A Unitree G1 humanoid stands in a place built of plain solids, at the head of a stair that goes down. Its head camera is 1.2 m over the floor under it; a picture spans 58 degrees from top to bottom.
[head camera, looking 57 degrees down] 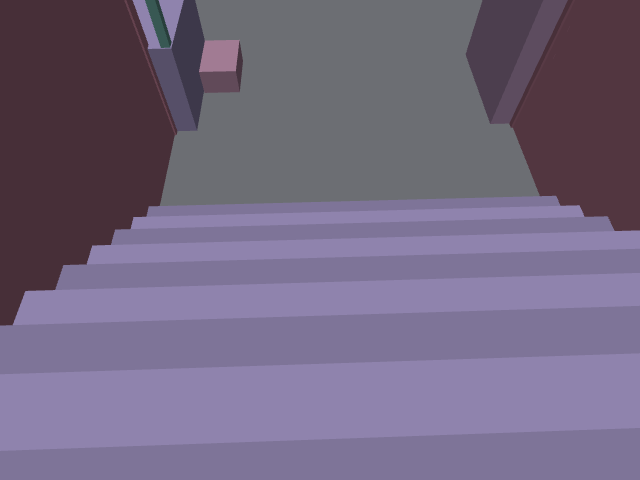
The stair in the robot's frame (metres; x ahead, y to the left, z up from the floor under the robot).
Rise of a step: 0.20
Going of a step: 0.26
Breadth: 3.41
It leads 2 degrees to the left of straight ahead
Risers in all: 9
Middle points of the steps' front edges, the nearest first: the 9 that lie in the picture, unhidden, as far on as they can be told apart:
0.19 -0.35 0.00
0.44 -0.34 -0.20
0.70 -0.33 -0.41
0.95 -0.33 -0.61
1.21 -0.32 -0.82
1.46 -0.31 -1.02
1.72 -0.30 -1.23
1.97 -0.29 -1.43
2.23 -0.28 -1.64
